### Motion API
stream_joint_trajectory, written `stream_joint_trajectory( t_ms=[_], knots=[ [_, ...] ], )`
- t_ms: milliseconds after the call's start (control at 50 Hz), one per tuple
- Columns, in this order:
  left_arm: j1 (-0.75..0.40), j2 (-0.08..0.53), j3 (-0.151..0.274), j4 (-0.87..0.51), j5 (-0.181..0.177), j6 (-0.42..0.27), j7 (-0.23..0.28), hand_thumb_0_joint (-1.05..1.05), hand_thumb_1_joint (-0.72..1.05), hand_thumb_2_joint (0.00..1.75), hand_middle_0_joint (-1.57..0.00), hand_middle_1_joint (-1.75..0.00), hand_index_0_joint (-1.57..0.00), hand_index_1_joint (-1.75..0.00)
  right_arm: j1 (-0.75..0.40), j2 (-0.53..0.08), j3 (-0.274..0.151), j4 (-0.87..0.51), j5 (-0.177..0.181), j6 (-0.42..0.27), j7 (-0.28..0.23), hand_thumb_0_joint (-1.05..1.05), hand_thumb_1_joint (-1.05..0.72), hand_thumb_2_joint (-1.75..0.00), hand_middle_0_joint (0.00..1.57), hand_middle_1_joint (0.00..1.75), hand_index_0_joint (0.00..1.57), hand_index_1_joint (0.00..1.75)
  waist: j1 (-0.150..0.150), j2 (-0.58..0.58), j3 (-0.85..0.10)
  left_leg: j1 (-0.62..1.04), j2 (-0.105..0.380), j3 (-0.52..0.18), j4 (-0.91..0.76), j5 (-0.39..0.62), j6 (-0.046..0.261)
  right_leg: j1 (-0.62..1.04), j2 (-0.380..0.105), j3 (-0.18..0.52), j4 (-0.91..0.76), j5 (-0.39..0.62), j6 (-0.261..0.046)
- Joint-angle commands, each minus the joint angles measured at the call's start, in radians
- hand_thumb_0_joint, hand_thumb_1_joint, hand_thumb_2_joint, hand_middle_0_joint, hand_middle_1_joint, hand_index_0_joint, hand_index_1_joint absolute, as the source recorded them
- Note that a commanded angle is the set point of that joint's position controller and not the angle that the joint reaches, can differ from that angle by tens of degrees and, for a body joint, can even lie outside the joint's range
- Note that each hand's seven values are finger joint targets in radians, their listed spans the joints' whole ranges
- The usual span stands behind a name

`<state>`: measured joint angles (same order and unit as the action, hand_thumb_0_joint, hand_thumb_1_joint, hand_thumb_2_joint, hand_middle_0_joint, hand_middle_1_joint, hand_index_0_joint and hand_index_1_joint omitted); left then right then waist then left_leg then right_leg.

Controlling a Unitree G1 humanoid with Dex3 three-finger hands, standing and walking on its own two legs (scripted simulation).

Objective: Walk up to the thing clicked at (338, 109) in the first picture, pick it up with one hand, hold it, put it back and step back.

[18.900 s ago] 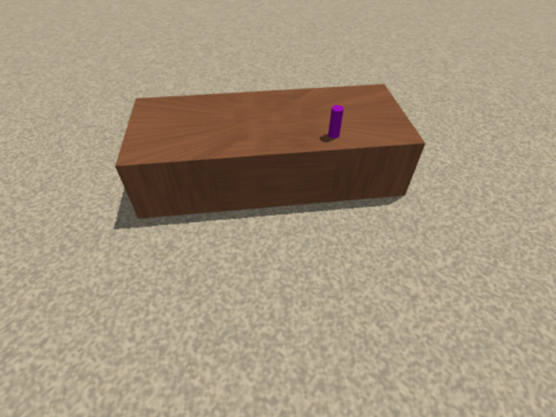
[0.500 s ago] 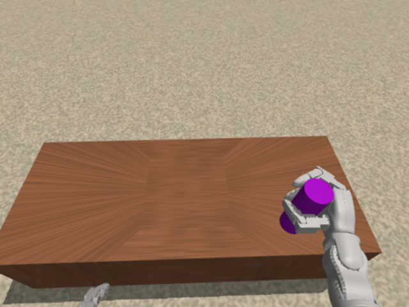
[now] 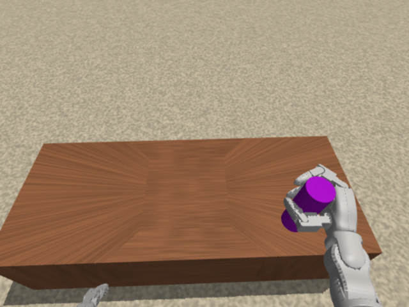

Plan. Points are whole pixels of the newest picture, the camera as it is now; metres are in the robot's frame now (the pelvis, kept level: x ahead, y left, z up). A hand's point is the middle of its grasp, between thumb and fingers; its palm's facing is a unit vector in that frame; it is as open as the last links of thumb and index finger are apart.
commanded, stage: crouch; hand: right
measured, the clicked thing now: (305, 206) +0.32 -0.18 +0.03
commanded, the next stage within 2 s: lower in 1.24 s
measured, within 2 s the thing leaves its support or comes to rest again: neither
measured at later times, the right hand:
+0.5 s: hand (286, 208) +0.38 -0.18 -0.09, palm faces +0.10 +0.99 -0.01, open 7.2 cm
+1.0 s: hand (277, 212) +0.42 -0.19 -0.19, palm faces +0.13 +0.99 +0.00, open 7.2 cm
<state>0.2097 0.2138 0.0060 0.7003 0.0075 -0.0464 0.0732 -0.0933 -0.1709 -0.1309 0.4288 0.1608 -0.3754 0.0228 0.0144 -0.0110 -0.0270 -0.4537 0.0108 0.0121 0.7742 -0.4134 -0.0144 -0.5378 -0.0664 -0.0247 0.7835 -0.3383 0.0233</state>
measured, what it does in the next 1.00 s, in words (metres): lowers itself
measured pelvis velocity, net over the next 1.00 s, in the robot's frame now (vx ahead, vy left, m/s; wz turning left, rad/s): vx -0.05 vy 0.00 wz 0.05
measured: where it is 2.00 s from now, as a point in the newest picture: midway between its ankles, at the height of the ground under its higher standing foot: outside the picture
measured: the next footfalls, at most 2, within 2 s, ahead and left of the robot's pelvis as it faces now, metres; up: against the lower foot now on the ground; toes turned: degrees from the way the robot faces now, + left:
none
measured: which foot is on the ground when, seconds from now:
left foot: down 0.00-1.00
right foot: down 0.00-1.00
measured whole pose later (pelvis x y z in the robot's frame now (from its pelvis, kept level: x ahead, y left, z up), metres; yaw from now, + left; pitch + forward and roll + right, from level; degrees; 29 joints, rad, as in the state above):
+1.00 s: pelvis -0.05 +0.00 -0.19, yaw +3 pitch +32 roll +3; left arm 0.16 0.24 0.00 0.69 0.07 -0.01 -0.01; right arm -0.64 -0.35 -0.42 0.95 0.12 -0.58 0.14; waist 0.11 -0.02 -0.19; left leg -1.54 -0.02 0.03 1.65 -0.66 -0.01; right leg -1.64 -0.10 0.05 1.64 -0.56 0.03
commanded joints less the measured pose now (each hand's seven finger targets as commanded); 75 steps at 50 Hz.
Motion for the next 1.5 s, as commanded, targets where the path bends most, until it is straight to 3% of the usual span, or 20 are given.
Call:
stream_joint_trajectory(
  t_ms=[0, 80, 200, 280, 420, 620, 640, 880, 900, 980, 1000, 1040, 1080, 1100, 1200, 1240, 1280, 1300, 1340, 1480],
  knots=[
    [-0.032, 0.14, 0.052, -0.112, 0.0, -0.04, 0.009, 0.0, 0.91, 0.91, -0.19, -0.31, -0.2, -0.31, -0.316, -0.1, -0.039, -0.226, 0.02, -0.098, 0.005, 0.0, -0.44, -1.34, 1.4, 1.47, 1.42, 1.47, 0.015, 0.017, -0.256, 0.001, -0.027, 0.015, -0.113, 0.273, 0.01, 0.178, 0.034, 0.008, -0.092, 0.185, -0.033],
    [-0.017, 0.144, 0.055, -0.099, 0.004, -0.04, 0.005, 0.0, 0.91, 0.91, -0.19, -0.31, -0.2, -0.3, -0.342, -0.09, -0.033, -0.133, 0.013, -0.117, 0.022, 0.0, -0.46, -1.33, 1.4, 1.46, 1.41, 1.46, 0.026, 0.023, -0.257, -0.054, -0.027, 0.018, -0.08, 0.261, 0.013, 0.163, 0.029, 0.016, -0.063, 0.188, -0.031],
    [-0.034, 0.141, 0.049, -0.092, 0.018, -0.046, -0.009, 0.0, 0.9, 0.9, -0.2, -0.31, -0.2, -0.3, -0.483, -0.128, -0.096, 0.012, 0.016, -0.2, 0.049, 0.0, -0.44, -1.34, 1.39, 1.46, 1.4, 1.46, 0.034, 0.021, -0.262, -0.211, -0.02, -0.011, 0.039, 0.167, 0.013, -0.015, 0.034, 0.021, 0.064, 0.089, -0.038],
    [-0.008, 0.154, 0.056, -0.092, 0.032, -0.053, -0.017, 0.0, 0.9, 0.9, -0.2, -0.31, -0.21, -0.3, -0.567, -0.179, -0.141, 0.108, 0.006, -0.273, 0.072, 0.0, -0.43, -1.37, 1.39, 1.49, 1.41, 1.49, 0.048, 0.003, -0.357, -0.382, -0.029, -0.017, 0.166, 0.078, 0.019, -0.138, 0.027, 0.037, 0.182, 0.015, -0.035],
    [0.047, 0.18, 0.06, -0.098, 0.045, -0.039, -0.032, 0.0, 0.9, 0.92, -0.19, -0.3, -0.2, -0.3, -0.752, -0.31, -0.223, 0.109, 0.017, -0.353, 0.124, 0.0, -0.45, -1.38, 1.41, 1.5, 1.43, 1.5, 0.044, -0.068, -0.662, -0.532, -0.04, -0.017, 0.371, 0.186, 0.017, -0.254, 0.024, 0.044, 0.425, 0.153, -0.044],
    [0.059, 0.22, 0.075, -0.088, 0.046, -0.001, -0.057, 0.0, 0.91, 0.9, -0.2, -0.31, -0.21, -0.3, -0.809, -0.327, -0.264, 0.253, 0.008, -0.31, 0.138, 0.0, -0.48, -1.34, 1.38, 1.45, 1.4, 1.45, 0.069, -0.061, -0.731, -0.701, -0.05, 0.011, 0.501, 0.1, 0.033, -0.415, 0.02, 0.075, 0.556, 0.068, -0.046],
    [0.057, 0.217, 0.07, -0.086, 0.048, 0.003, -0.06, 0.0, 0.91, 0.9, -0.2, -0.31, -0.21, -0.3, -0.875, -0.386, -0.297, 0.19, 0.006, -0.318, 0.129, 0.0, -0.49, -1.33, 1.38, 1.44, 1.39, 1.44, 0.055, -0.1, -0.733, -0.736, -0.05, 0.007, 0.514, 0.067, 0.038, -0.427, 0.019, 0.074, 0.565, 0.039, -0.044],
    [0.049, 0.196, 0.056, -0.079, 0.057, 0.016, -0.071, 0.0, 0.9, 0.9, -0.2, -0.3, -0.2, -0.3, -0.922, -0.413, -0.323, 0.268, -0.025, -0.31, 0.114, 0.0, -0.45, -1.36, 1.4, 1.48, 1.41, 1.48, 0.085, -0.101, -0.748, -0.848, -0.052, 0.009, 0.607, -0.014, 0.04, -0.596, 0.017, 0.079, 0.675, -0.078, -0.049],
    [0.053, 0.196, 0.057, -0.081, 0.057, 0.014, -0.072, 0.0, 0.9, 0.91, -0.2, -0.3, -0.2, -0.3, -0.929, -0.369, -0.296, 0.27, -0.018, -0.307, 0.12, 0.0, -0.44, -1.36, 1.39, 1.47, 1.41, 1.47, 0.1, -0.096, -0.763, -0.861, -0.052, 0.011, 0.616, 0.008, 0.039, -0.59, 0.015, 0.083, 0.689, -0.056, -0.051],
    [0.056, 0.198, 0.057, -0.08, 0.061, 0.021, -0.073, 0.0, 0.91, 0.9, -0.19, -0.3, -0.2, -0.29, -0.969, -0.449, -0.333, 0.244, -0.033, -0.299, 0.114, 0.0, -0.44, -1.34, 1.38, 1.46, 1.4, 1.46, 0.085, -0.136, -0.787, -0.883, -0.054, 0.008, 0.648, 0.022, 0.041, -0.604, 0.013, 0.08, 0.726, -0.033, -0.05],
    [0.047, 0.195, 0.055, -0.08, 0.062, 0.021, -0.075, 0.0, 0.91, 0.9, -0.19, -0.3, -0.2, -0.3, -0.94, -0.38, -0.29, 0.304, -0.031, -0.291, 0.121, 0.0, -0.43, -1.34, 1.38, 1.46, 1.4, 1.46, 0.101, -0.115, -0.761, -0.9, -0.056, 0.018, 0.657, -0.001, 0.042, -0.629, 0.014, 0.086, 0.725, -0.059, -0.049],
    [0.05, 0.206, 0.059, -0.078, 0.061, 0.022, -0.074, 0.0, 0.9, 0.9, -0.2, -0.3, -0.2, -0.3, -0.969, -0.432, -0.327, 0.258, -0.033, -0.29, 0.116, 0.0, -0.47, -1.36, 1.39, 1.47, 1.41, 1.47, 0.088, -0.138, -0.785, -0.93, -0.057, 0.023, 0.671, -0.008, 0.044, -0.614, 0.014, 0.089, 0.732, -0.065, -0.048],
    [0.045, 0.212, 0.059, -0.082, 0.062, 0.023, -0.078, 0.0, 0.9, 0.9, -0.2, -0.3, -0.2, -0.3, -0.982, -0.405, -0.306, 0.262, -0.033, -0.285, 0.12, 0.0, -0.47, -1.36, 1.39, 1.47, 1.41, 1.47, 0.09, -0.158, -0.793, -0.963, -0.058, 0.036, 0.698, -0.012, 0.048, -0.596, 0.013, 0.102, 0.733, -0.054, -0.043],
    [0.055, 0.214, 0.061, -0.085, 0.062, 0.027, -0.079, 0.0, 0.9, 0.91, -0.2, -0.3, -0.2, -0.3, -0.986, -0.459, -0.341, 0.234, -0.044, -0.285, 0.111, 0.0, -0.46, -1.36, 1.4, 1.48, 1.42, 1.48, 0.076, -0.178, -0.807, -0.984, -0.057, 0.038, 0.714, -0.006, 0.051, -0.577, 0.01, 0.105, 0.737, -0.029, -0.04],
    [0.058, 0.201, 0.058, -0.084, 0.065, 0.035, -0.084, 0.0, 0.9, 0.91, -0.2, -0.3, -0.2, -0.3, -0.963, -0.402, -0.307, 0.259, -0.038, -0.268, 0.114, 0.0, -0.43, -1.35, 1.38, 1.46, 1.4, 1.46, 0.097, -0.141, -0.832, -0.97, -0.056, 0.038, 0.744, 0.077, 0.042, -0.6, 0.007, 0.097, 0.804, 0.051, -0.05],
    [0.052, 0.205, 0.061, -0.085, 0.066, 0.039, -0.084, 0.0, 0.9, 0.91, -0.2, -0.3, -0.2, -0.3, -0.996, -0.437, -0.322, 0.238, -0.04, -0.268, 0.115, 0.0, -0.44, -1.36, 1.38, 1.47, 1.4, 1.47, 0.096, -0.151, -0.82, -0.983, -0.057, 0.033, 0.745, 0.053, 0.043, -0.639, 0.008, 0.095, 0.815, 0.016, -0.052],
    [0.049, 0.209, 0.063, -0.085, 0.065, 0.039, -0.086, 0.0, 0.9, 0.9, -0.2, -0.3, -0.2, -0.3, -0.982, -0.382, -0.287, 0.269, -0.043, -0.261, 0.122, 0.0, -0.45, -1.35, 1.38, 1.46, 1.4, 1.46, 0.108, -0.146, -0.793, -1.022, -0.057, 0.042, 0.764, 0.014, 0.048, -0.652, 0.008, 0.103, 0.81, -0.019, -0.046],
    [0.052, 0.213, 0.063, -0.086, 0.066, 0.042, -0.087, 0.0, 0.9, 0.9, -0.2, -0.3, -0.2, -0.3, -1.03, -0.469, -0.345, 0.198, -0.044, -0.269, 0.111, 0.0, -0.46, -1.36, 1.39, 1.47, 1.41, 1.47, 0.079, -0.183, -0.827, -1.029, -0.057, 0.038, 0.771, 0.008, 0.051, -0.642, 0.009, 0.099, 0.813, -0.017, -0.046],
    [0.043, 0.215, 0.062, -0.092, 0.061, 0.042, -0.087, 0.0, 0.9, 0.91, -0.2, -0.3, -0.2, -0.3, -0.991, -0.394, -0.296, 0.263, -0.042, -0.254, 0.118, 0.0, -0.49, -1.36, 1.39, 1.47, 1.41, 1.47, 0.1, -0.161, -0.8, -1.058, -0.057, 0.05, 0.779, -0.023, 0.051, -0.632, 0.007, 0.114, 0.806, -0.046, -0.042],
    [0.052, 0.207, 0.053, -0.084, 0.072, 0.046, -0.093, 0.0, 0.91, 0.9, -0.2, -0.3, -0.2, -0.29, -0.99, -0.467, -0.359, 0.305, -0.047, -0.278, 0.107, 0.0, -0.5, -1.32, 1.37, 1.43, 1.38, 1.43, 0.085, -0.142, -0.775, -1.113, -0.06, 0.04, 0.852, -0.023, 0.052, -0.776, 0.009, 0.095, 0.897, -0.065, -0.05]
  ],
)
